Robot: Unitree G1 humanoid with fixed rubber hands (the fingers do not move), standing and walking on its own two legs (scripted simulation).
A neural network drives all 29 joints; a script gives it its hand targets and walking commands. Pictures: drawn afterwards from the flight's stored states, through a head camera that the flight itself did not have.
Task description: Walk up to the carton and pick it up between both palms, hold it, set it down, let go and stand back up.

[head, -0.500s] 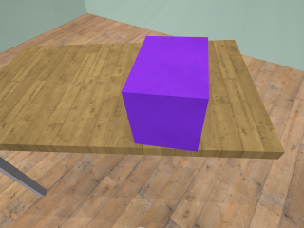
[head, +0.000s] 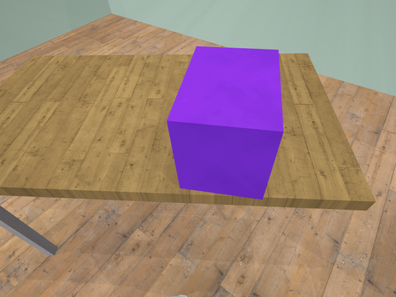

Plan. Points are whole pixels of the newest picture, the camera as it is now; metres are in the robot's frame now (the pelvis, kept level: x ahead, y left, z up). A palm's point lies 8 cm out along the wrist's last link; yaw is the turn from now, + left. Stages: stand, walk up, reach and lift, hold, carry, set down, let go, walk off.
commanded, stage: walk up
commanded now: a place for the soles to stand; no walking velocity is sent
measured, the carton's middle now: (228, 120) +0.51 -0.04 +0.07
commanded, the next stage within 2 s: reach and lift in 0.50 s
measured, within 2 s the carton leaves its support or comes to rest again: neither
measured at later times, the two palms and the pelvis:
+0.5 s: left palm out of the picture +0.08 +0.32 -0.09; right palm out of the picture +0.07 -0.32 -0.10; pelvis +0.00 +0.00 +0.00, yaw +0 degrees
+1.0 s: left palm (75, 290) +0.16 +0.27 -0.04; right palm out of the picture +0.15 -0.30 -0.06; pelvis +0.00 -0.02 +0.02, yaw -1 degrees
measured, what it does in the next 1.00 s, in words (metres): stands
